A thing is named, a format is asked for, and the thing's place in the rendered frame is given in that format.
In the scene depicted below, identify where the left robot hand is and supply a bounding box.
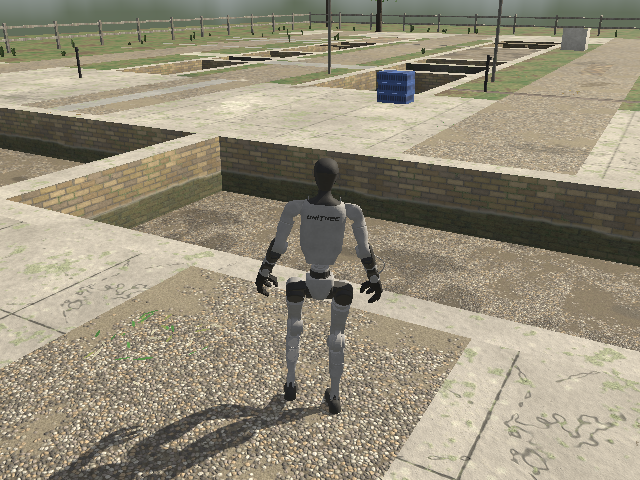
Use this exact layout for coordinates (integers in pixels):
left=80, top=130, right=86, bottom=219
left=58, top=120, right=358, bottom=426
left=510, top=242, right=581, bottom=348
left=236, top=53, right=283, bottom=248
left=255, top=272, right=278, bottom=297

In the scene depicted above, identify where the right robot shin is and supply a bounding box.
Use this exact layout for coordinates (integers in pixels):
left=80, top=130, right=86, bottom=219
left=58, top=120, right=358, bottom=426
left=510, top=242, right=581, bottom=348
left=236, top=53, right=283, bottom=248
left=329, top=334, right=345, bottom=400

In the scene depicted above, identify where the robot right thigh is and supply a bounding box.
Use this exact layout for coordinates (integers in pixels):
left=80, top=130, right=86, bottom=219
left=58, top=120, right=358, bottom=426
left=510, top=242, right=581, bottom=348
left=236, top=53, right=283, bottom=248
left=327, top=280, right=353, bottom=352

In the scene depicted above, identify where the right robot upper arm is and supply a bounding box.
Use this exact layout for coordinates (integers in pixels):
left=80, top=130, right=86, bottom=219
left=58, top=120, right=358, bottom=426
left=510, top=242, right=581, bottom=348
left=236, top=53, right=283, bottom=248
left=345, top=203, right=371, bottom=259

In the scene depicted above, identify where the right robot forearm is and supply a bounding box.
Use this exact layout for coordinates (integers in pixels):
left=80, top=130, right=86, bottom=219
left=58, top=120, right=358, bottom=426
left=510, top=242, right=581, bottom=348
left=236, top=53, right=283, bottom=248
left=361, top=243, right=380, bottom=283

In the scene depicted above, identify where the left robot upper arm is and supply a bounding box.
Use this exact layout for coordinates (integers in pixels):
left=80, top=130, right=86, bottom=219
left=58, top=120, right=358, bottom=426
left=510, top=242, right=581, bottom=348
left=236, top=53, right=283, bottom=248
left=271, top=200, right=304, bottom=254

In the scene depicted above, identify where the left robot forearm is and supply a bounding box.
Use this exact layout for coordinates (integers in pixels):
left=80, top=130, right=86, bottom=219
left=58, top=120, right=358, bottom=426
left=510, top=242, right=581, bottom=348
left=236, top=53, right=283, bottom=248
left=259, top=238, right=281, bottom=277

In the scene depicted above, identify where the right robot hand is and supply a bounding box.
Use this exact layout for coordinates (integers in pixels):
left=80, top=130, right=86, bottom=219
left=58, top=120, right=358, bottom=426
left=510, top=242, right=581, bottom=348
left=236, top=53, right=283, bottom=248
left=360, top=280, right=383, bottom=303

